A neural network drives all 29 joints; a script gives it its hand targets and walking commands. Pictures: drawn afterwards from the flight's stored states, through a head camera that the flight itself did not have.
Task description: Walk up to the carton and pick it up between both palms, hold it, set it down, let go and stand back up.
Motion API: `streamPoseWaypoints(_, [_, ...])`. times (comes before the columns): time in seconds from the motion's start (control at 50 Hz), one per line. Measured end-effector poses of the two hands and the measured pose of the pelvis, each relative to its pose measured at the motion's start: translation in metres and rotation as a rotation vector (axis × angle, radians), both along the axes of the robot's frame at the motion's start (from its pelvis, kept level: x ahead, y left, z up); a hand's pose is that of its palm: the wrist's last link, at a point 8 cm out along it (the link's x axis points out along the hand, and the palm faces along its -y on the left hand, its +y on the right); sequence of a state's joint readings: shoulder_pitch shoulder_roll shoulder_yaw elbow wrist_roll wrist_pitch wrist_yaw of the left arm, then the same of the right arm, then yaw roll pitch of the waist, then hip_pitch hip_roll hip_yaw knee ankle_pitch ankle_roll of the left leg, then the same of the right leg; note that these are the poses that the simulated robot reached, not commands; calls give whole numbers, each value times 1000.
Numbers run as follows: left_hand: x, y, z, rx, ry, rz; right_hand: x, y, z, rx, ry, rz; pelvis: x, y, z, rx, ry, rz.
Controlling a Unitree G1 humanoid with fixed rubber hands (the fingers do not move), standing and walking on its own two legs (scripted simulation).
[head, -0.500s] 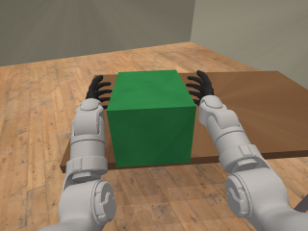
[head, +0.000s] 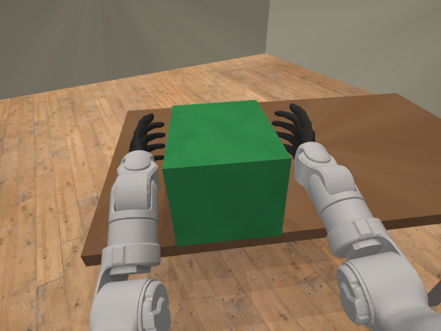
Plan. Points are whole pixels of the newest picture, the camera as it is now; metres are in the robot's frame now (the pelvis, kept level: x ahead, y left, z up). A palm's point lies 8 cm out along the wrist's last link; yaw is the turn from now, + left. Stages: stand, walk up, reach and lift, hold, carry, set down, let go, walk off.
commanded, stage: hold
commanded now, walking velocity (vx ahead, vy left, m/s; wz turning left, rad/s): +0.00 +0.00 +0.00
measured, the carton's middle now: (221, 164) +0.43 -0.02 +0.14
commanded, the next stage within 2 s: set down in 1.24 s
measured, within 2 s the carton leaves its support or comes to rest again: neither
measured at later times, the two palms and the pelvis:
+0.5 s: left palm (132, 160) +0.34 +0.14 +0.23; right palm (305, 152) +0.34 -0.15 +0.22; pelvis -0.03 -0.01 +0.00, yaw +0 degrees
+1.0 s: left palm (122, 161) +0.36 +0.16 +0.21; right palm (287, 147) +0.37 -0.13 +0.22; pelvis -0.02 -0.01 +0.00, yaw +1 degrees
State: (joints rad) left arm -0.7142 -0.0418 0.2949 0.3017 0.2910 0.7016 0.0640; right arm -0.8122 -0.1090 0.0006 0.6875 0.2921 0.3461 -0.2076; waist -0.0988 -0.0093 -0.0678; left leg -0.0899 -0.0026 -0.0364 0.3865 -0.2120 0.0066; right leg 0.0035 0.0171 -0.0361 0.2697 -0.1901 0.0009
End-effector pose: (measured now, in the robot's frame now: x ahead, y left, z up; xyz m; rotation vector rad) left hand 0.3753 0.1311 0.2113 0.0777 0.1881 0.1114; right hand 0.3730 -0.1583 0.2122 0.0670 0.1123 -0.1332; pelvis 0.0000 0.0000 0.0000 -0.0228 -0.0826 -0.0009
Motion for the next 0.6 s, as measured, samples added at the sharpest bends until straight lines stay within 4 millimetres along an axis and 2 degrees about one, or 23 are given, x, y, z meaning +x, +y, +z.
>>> streamPoseWaypoints(0.08, [-5,-1,-3,-15,-3,3,-4,-2,0,-4,-6,-3,3,-3,0,4,-18,-4])
streamPoseWaypoints(0.18, [-19,7,-5,-37,-9,14,-13,7,-1,-12,-7,11,3,-7,0,11,-37,2])
streamPoseWaypoints(0.34, [-34,19,5,-30,-19,32,-25,18,2,19,-9,17,-11,-10,-1,10,-60,16])
streamPoseWaypoints(0.48, [-34,9,15,-11,-11,8,-32,10,9,24,-7,-4,-27,-11,-1,9,-55,10])
streamPoseWaypoints(0.6, [-30,2,13,-16,23,-3,-32,2,11,-21,23,-14,-36,-13,0,15,-40,-9])
